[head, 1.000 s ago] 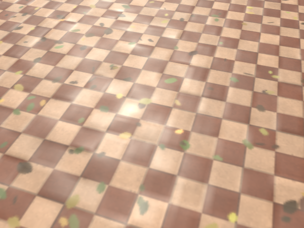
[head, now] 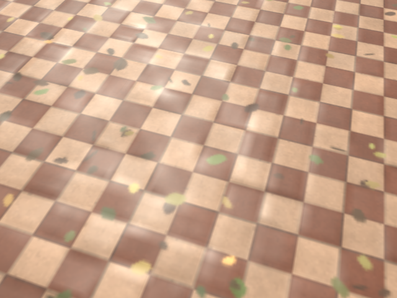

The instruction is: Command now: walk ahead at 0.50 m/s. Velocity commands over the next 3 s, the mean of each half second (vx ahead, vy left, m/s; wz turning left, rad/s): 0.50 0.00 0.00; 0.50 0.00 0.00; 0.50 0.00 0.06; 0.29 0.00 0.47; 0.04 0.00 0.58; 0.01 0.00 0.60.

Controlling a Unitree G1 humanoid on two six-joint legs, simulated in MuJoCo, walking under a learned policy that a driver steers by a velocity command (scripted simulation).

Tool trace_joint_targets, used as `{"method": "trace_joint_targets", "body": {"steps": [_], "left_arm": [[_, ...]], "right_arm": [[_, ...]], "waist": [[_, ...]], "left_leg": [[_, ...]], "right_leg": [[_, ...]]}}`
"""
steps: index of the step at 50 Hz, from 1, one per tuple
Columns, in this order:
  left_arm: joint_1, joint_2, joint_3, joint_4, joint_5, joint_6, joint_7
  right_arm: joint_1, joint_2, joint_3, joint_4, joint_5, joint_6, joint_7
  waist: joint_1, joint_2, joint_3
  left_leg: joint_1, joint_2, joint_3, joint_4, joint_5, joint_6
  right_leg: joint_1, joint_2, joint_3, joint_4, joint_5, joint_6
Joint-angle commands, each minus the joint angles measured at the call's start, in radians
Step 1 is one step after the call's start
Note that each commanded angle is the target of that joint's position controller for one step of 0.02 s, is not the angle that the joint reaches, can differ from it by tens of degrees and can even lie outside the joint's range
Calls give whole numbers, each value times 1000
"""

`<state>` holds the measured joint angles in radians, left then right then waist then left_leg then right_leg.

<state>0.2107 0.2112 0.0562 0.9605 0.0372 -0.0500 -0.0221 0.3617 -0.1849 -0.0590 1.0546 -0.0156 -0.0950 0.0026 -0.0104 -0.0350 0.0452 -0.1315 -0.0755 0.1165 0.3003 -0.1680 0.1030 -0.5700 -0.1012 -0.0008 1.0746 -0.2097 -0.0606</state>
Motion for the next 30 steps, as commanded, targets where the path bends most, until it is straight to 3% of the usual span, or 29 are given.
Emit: {"method": "trace_joint_targets", "body": {"steps": [1, 4, 8, 11, 13, 14, 15, 16, 17, 18, 19, 20, 22, 26, 30], "left_arm": [[-8, 31, 2, -49, 0, 13, -8], [-127, 19, -7, -91, -10, 8, -10], [-236, 19, -13, -129, -15, 1, -9], [-259, 37, -7, -150, -14, -9, -7], [-179, 53, 4, -131, -13, -19, 1], [-64, 68, 15, -94, -11, -26, 8], [112, 95, 30, -34, -1, -36, 17], [277, 183, 54, -4, 27, -43, 28], [299, 255, 72, 2, 24, -36, 19], [200, 208, 62, -11, -10, -24, 13], [101, 144, 44, -26, -19, -26, 11], [56, 93, 29, -29, -16, -33, 9], [57, 38, 10, -4, -21, -44, 16], [150, 83, 14, 33, -27, -65, 24], [222, 78, 6, 47, -28, -61, 24]], "right_arm": [[42, -97, -8, -35, 3, -18, -2], [87, -95, -2, -29, 4, -17, -2], [161, -103, -1, -5, 0, -16, -9], [167, -116, -5, 7, -9, -11, -19], [134, -134, -11, 5, -13, -8, -24], [120, -144, -14, 5, -13, -4, -24], [105, -138, -11, -1, -8, 1, -21], [122, -87, 4, -36, 15, 0, -14], [225, -25, 10, -41, 41, 1, -5], [134, -106, -11, -45, 18, 6, -8], [49, -104, -12, -73, 12, 1, -4], [12, -87, -10, -79, 8, -2, -2], [35, -58, -9, -69, -18, 22, 8], [-36, -45, -8, -96, -26, 54, 24], [-214, -59, -5, -158, -18, 59, 29]], "waist": [[22, 80, 48], [-7, 86, 61], [-44, 98, 68], [-35, 102, 74], [12, 113, 32], [61, 110, -28], [132, 78, -122], [170, -31, -255], [118, -218, -354], [92, -61, -269], [64, -19, -126], [40, 16, -67], [-10, -15, -35], [-23, -14, -6], [13, -16, 40]], "left_leg": [[-13, 265, -202, -206, 165, 113], [28, 244, -158, -203, 249, 100], [147, 266, -137, -174, 344, 98], [244, 302, -134, -116, 467, 92], [260, 304, -111, 1, 709, 70], [253, 289, -96, 138, 803, 57], [167, 246, -62, 341, 737, 36], [-92, 178, -18, 660, 394, 6], [-395, -9, -47, 986, -369, -20], [-477, 53, -180, 1047, -305, -2], [-503, 96, -173, 1011, -208, 0], [-473, 130, -168, 951, -146, 0], [-387, 162, -159, 869, -109, -18], [-439, 178, -121, 784, -42, -55], [-545, 194, -89, 614, 87, -84]], "right_leg": [[-89, -32, -18, -97, 104, 29], [-84, -13, -50, -281, 191, 40], [-72, 23, -82, -429, 219, 20], [-57, 43, -81, -494, 145, -17], [78, 91, -101, -534, 64, -52], [209, 126, -114, -569, 51, -72], [432, 124, -106, -616, 94, -99], [726, -105, 162, -625, 11, -165], [907, -343, 637, -756, 0, -292], [816, -285, 612, -795, -82, -255], [664, -255, 453, -818, -55, -220], [558, -207, 354, -853, 31, -187], [441, -137, 218, -890, 144, -141], [427, -108, 130, -935, 252, -147], [476, -84, 83, -966, 297, -138]]}}
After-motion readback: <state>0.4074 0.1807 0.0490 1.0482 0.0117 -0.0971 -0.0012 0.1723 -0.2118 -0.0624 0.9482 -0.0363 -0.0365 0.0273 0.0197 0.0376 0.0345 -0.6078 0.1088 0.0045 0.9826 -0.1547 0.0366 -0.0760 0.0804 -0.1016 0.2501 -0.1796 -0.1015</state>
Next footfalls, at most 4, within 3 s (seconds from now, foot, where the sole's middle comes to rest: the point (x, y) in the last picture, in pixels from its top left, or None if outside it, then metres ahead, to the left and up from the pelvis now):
0.30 right None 0.35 -0.12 -0.78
0.88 left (184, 250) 0.66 0.06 -0.78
1.44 right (229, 180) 0.97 -0.12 -0.78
1.94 left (181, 148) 1.14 0.08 -0.78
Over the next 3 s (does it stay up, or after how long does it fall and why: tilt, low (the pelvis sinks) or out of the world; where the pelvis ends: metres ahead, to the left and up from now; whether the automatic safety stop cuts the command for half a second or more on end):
stays up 1.05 -0.04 -0.02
